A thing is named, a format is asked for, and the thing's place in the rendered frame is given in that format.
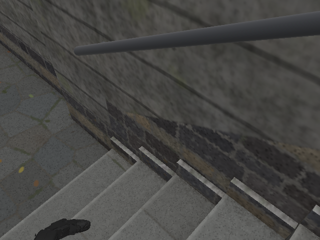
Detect stairs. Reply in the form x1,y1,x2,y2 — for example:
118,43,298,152
0,149,320,240

